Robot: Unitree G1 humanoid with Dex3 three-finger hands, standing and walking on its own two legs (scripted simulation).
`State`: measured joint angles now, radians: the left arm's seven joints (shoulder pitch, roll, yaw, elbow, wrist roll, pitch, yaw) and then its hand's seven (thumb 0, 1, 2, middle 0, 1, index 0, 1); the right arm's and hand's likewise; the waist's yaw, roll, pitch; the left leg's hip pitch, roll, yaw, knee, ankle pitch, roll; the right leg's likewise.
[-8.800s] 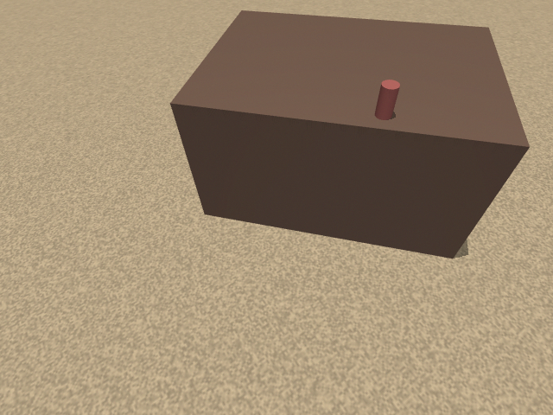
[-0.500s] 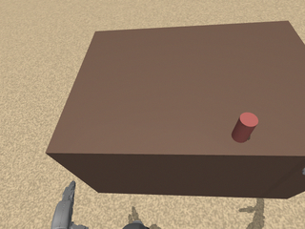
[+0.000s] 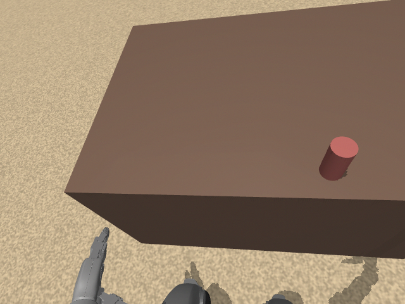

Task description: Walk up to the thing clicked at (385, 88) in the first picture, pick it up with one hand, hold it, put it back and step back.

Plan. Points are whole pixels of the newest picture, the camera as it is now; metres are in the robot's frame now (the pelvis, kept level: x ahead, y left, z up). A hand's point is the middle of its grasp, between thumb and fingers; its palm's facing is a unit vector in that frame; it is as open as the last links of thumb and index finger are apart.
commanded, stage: go down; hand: right
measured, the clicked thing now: (336, 159) +0.45 -0.23 -0.07
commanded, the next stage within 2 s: approach in 1.88 s
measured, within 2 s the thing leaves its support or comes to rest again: neither
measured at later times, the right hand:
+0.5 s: hand out of the picture +0.39 -0.40 +0.08, palm faces +0.26 +0.97 +0.02, open 17.6 cm
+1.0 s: hand out of the picture +0.41 -0.41 +0.08, palm faces +0.26 +0.96 +0.02, open 17.6 cm
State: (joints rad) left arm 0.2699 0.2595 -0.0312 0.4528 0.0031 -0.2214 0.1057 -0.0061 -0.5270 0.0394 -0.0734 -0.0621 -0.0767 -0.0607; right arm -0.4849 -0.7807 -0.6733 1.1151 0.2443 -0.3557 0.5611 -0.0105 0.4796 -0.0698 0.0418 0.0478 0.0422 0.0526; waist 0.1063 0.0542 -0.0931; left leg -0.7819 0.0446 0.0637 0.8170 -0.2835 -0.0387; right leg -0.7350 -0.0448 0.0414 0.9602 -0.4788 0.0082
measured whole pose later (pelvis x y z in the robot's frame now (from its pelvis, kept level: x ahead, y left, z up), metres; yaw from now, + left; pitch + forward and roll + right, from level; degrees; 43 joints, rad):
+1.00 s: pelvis +0.00 +0.01 -0.01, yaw +0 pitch +19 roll +4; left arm 0.32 0.29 -0.07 0.30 0.02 -0.21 0.10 -0.01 -0.54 0.06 -0.07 -0.05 -0.06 -0.06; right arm -0.68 -0.98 -0.74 1.25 0.17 -0.26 0.60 -0.01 0.58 -0.07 0.04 0.06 0.04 0.06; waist 0.16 0.04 -0.10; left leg -0.91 0.03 0.09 0.89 -0.31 -0.03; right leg -0.87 -0.06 0.07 1.05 -0.51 0.02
